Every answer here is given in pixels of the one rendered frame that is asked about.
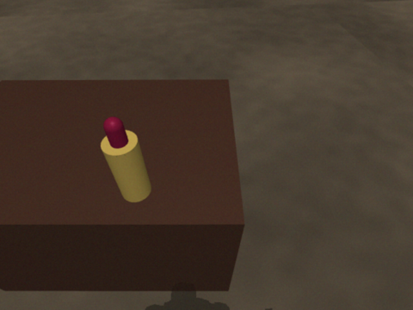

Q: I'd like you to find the bottle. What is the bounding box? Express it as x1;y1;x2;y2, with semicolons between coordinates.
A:
101;117;151;202

